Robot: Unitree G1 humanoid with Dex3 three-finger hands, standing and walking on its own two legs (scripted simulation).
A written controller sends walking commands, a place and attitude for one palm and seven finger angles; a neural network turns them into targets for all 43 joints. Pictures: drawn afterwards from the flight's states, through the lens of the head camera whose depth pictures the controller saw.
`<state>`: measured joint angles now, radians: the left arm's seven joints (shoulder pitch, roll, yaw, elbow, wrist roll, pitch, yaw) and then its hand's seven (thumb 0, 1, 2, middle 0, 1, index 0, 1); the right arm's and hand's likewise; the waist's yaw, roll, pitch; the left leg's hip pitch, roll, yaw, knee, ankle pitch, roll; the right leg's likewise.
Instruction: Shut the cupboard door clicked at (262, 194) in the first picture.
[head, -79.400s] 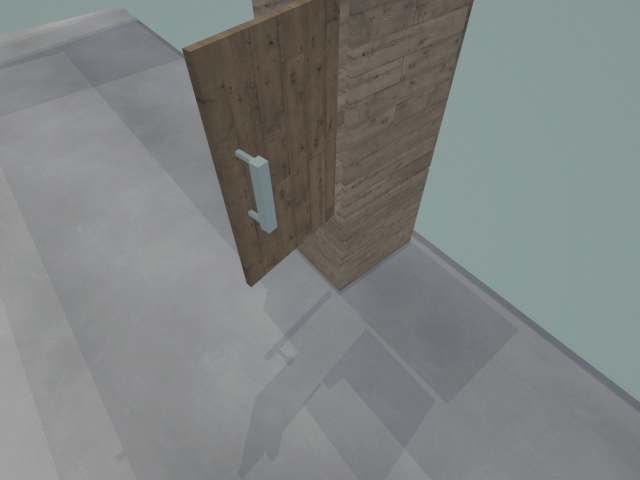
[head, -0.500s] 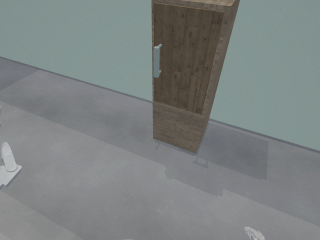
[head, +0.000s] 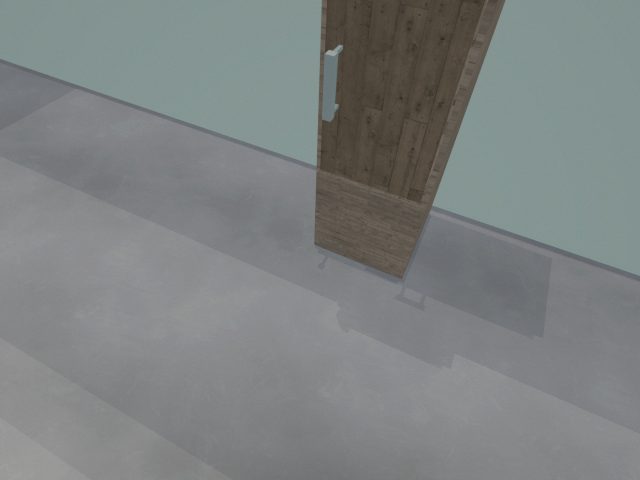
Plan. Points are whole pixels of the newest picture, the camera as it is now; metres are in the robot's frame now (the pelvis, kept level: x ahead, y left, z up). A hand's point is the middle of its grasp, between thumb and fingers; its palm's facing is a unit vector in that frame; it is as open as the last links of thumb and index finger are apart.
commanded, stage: let the arm hang, fingers relaxed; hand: left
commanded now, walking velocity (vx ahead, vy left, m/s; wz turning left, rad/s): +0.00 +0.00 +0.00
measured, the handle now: (333, 83) +1.00 +0.00 -0.02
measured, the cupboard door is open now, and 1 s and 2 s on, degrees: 0 0 0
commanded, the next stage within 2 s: look to check the result in 0.76 s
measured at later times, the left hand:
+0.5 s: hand out of the picture +0.02 +0.18 -0.16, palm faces +0.00 -0.98 -0.19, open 7.4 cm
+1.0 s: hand out of the picture +0.01 +0.18 -0.16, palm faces -0.01 -0.98 -0.20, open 7.4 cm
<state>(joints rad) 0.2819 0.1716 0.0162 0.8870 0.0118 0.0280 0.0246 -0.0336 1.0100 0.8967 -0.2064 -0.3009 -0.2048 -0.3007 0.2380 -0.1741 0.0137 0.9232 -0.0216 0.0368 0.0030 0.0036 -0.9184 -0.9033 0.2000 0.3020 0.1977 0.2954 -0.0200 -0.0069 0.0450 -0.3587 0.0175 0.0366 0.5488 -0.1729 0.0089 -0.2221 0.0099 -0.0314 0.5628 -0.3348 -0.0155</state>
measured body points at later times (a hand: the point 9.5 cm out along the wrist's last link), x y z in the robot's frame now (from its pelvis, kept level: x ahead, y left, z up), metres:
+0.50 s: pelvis +0.03 +0.01 +0.01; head +0.03 +0.01 +0.46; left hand +0.03 +0.23 -0.15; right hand +0.03 -0.21 -0.15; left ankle +0.07 +0.11 -0.73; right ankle -0.02 -0.11 -0.73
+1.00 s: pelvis +0.04 +0.01 +0.01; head +0.04 +0.01 +0.46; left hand +0.02 +0.24 -0.15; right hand +0.01 -0.21 -0.15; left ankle +0.07 +0.11 -0.73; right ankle -0.02 -0.11 -0.73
